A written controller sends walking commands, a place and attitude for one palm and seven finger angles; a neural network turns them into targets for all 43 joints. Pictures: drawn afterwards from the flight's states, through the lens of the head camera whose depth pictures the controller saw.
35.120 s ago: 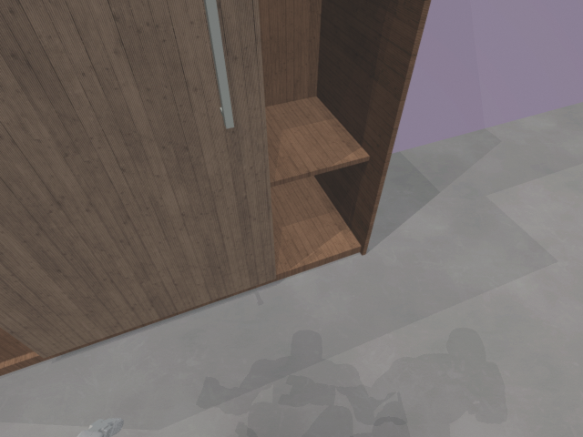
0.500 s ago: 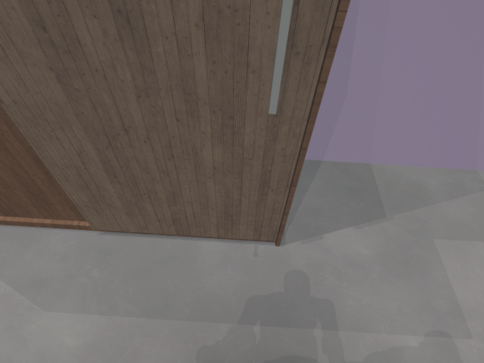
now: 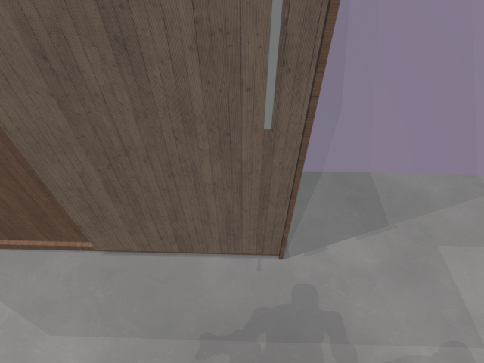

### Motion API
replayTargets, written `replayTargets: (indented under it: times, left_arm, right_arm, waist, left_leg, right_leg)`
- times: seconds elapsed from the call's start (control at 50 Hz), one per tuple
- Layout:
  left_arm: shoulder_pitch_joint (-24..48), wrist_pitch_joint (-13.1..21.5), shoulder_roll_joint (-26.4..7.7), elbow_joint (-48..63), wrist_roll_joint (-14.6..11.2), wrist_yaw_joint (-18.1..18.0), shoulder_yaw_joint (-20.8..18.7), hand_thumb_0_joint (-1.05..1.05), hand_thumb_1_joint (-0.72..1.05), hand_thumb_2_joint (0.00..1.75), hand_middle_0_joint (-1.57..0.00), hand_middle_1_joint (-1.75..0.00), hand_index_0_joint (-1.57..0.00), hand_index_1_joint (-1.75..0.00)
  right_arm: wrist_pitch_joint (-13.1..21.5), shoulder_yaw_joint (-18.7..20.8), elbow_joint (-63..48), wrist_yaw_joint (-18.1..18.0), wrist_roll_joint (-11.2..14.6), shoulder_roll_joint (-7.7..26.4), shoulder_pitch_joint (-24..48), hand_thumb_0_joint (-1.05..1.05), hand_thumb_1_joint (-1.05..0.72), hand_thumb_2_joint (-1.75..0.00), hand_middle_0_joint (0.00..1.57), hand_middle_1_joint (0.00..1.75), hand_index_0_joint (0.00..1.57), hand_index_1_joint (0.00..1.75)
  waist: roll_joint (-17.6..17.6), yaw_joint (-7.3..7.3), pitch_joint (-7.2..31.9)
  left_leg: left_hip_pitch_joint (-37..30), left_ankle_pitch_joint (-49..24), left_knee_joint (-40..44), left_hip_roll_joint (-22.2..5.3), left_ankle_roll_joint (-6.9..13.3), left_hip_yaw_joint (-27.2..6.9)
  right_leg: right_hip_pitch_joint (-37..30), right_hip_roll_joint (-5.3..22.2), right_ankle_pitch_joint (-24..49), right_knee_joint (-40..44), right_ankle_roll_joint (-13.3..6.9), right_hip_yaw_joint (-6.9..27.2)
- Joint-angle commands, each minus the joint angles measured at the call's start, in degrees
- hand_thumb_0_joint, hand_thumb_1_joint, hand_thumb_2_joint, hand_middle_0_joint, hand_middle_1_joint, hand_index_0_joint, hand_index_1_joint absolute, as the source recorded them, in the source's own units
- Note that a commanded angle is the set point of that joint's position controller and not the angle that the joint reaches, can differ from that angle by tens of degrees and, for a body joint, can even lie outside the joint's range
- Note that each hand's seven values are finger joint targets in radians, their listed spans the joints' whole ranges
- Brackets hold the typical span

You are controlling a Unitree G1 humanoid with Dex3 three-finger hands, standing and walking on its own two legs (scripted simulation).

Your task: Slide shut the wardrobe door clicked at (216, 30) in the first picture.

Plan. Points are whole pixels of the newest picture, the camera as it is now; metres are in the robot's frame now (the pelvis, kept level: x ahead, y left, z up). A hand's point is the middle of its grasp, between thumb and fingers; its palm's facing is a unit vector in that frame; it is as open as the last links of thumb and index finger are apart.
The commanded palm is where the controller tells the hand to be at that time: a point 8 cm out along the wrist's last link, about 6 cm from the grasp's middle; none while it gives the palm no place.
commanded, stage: let the arm hang, fingers relaxed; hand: left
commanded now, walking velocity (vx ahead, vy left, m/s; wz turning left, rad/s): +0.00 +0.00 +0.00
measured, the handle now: (272, 56) +0.65 -0.03 +0.20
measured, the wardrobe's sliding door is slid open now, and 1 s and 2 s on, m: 0.00 0.00 0.00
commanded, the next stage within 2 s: look to check the result in 0.10 s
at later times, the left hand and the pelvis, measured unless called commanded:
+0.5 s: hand out of the picture +0.10 +0.23 -0.16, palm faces -0.01 -0.95 -0.32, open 7.4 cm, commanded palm none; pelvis +0.03 -0.01 +0.00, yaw +0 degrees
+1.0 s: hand out of the picture +0.13 +0.21 -0.15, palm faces -0.02 -0.95 -0.32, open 7.4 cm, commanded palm none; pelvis +0.05 -0.03 +0.00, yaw +0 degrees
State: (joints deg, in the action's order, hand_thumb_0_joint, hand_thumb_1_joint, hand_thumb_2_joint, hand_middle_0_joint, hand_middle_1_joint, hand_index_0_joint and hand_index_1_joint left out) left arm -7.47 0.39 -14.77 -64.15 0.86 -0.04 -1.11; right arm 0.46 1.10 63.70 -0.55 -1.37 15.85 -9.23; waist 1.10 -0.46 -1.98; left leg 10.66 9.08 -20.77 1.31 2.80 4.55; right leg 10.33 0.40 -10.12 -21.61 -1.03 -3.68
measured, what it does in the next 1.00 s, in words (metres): shifts its weight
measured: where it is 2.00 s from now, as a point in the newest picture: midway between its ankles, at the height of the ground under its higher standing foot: outside the picture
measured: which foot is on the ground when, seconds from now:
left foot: down 0.00-1.00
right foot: down 0.00-1.00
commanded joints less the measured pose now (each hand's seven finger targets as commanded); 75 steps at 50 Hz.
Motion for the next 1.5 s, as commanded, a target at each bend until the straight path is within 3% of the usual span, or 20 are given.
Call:
replayTargets:
  times: [0.0,0.1,0.3,0.4,0.76,0.9,1.08,1.18,1.32,1.48]
  left_arm:
    - [0.9,1.1,-11.3,2.4,0.1,-0.7,-1.9,0.00,0.90,0.90,-0.20,-0.30,-0.20,-0.30]
    - [2.2,1.3,-12.3,2.4,-0.1,-0.6,-1.9,0.00,0.90,0.90,-0.20,-0.30,-0.20,-0.30]
    - [3.5,1.5,-13.5,2.1,-0.2,-0.7,-1.7,0.00,0.90,0.90,-0.20,-0.30,-0.20,-0.30]
    - [3.6,1.3,-13.7,1.9,-0.2,-0.7,-1.6,0.00,0.90,0.90,-0.20,-0.30,-0.20,-0.30]
    - [3.2,1.5,-14.0,2.3,-0.2,-1.1,-1.9,0.00,0.90,0.90,-0.20,-0.30,-0.20,-0.30]
    - [3.6,1.4,-14.0,2.4,-0.3,-1.1,-1.9,0.00,0.90,0.90,-0.20,-0.30,-0.20,-0.30]
    - [3.1,1.6,-14.3,2.5,-0.4,-1.3,-2.1,0.00,0.90,0.90,-0.20,-0.30,-0.20,-0.30]
    - [3.1,1.5,-14.3,2.4,-0.4,-1.3,-2.1,0.00,0.90,0.90,-0.20,-0.30,-0.20,-0.30]
    - [3.0,1.5,-14.3,2.5,-0.5,-1.3,-2.1,0.00,0.90,0.90,-0.20,-0.30,-0.20,-0.30]
    - [3.2,1.5,-14.2,2.3,-0.4,-1.2,-1.9,0.00,0.90,0.90,-0.20,-0.30,-0.20,-0.30]
  right_arm:
    - [0.9,1.3,-2.4,-0.7,0.3,10.1,1.2,0.00,-0.90,-0.90,0.20,0.30,0.20,0.30]
    - [1.2,1.1,-2.2,-0.7,0.4,11.4,2.7,0.00,-0.90,-0.90,0.20,0.30,0.20,0.30]
    - [1.0,0.8,-1.8,-0.7,0.5,12.7,4.1,0.00,-0.90,-0.90,0.20,0.30,0.20,0.30]
    - [0.8,0.7,-1.8,-0.8,0.5,12.9,4.6,0.00,-0.90,-0.90,0.20,0.30,0.20,0.30]
    - [0.8,0.6,-1.8,-1.1,0.6,12.9,4.3,0.00,-0.90,-0.90,0.20,0.30,0.20,0.30]
    - [0.6,0.6,-1.7,-1.1,0.6,12.7,4.1,0.00,-0.90,-0.90,0.20,0.30,0.20,0.30]
    - [0.6,0.7,-1.7,-1.3,0.7,12.7,3.1,0.00,-0.90,-0.90,0.20,0.30,0.20,0.30]
    - [0.3,0.7,-1.7,-1.2,0.7,12.4,2.8,0.00,-0.90,-0.90,0.20,0.30,0.20,0.30]
    - [0.4,0.8,-1.7,-1.4,0.7,12.6,2.5,0.00,-0.90,-0.90,0.20,0.30,0.20,0.30]
    - [0.5,0.8,-1.7,-1.3,0.7,12.7,2.7,0.00,-0.90,-0.90,0.20,0.30,0.20,0.30]
  waist:
    - [0.0,0.02,1.3]
    - [-0.1,-0.05,4.1]
    - [-1.1,-0.25,5.1]
    - [-0.7,-0.21,3.9]
    - [-1.2,-0.13,5.2]
    - [-0.4,-0.24,3.8]
    - [-1.6,-0.21,5.2]
    - [-2.2,-0.22,3.0]
    - [-1.2,-0.30,4.3]
    - [-1.0,-0.25,3.5]
  left_leg:
    - [-1.1,-0.7,5.3,-8.7,-0.5,-9.9]
    - [-3.5,-5.7,4.9,-9.0,-0.7,-9.7]
    - [-5.8,-9.3,4.6,-9.3,-1.1,-9.1]
    - [-6.1,-9.1,5.0,-9.3,-1.2,-9.0]
    - [-8.3,-13.4,4.1,-9.5,-1.4,-8.0]
    - [-7.7,-11.4,4.5,-9.4,-1.7,-7.6]
    - [-8.2,-11.9,3.6,-9.3,-1.8,-6.9]
    - [-7.0,-8.3,3.9,-9.0,-1.8,-6.8]
    - [-7.7,-9.8,3.5,-9.3,-1.9,-6.7]
    - [-7.7,-9.0,4.5,-9.5,-1.8,-7.3]
  right_leg:
    - [0.2,6.6,-0.5,5.4,-2.0,8.0]
    - [-2.1,7.0,4.2,5.2,-1.9,8.0]
    - [-4.1,7.5,9.2,5.9,-1.8,7.9]
    - [-3.6,7.4,8.5,6.2,-1.7,7.7]
    - [-6.0,7.5,15.6,6.0,-1.8,7.8]
    - [-5.9,7.6,15.6,6.6,-1.8,8.3]
    - [-7.6,7.8,19.8,6.5,-1.1,8.2]
    - [-6.4,7.7,16.6,7.9,-0.4,8.6]
    - [-7.4,7.8,18.9,7.2,-0.6,8.7]
    - [-6.4,7.5,14.7,7.8,-1.2,8.6]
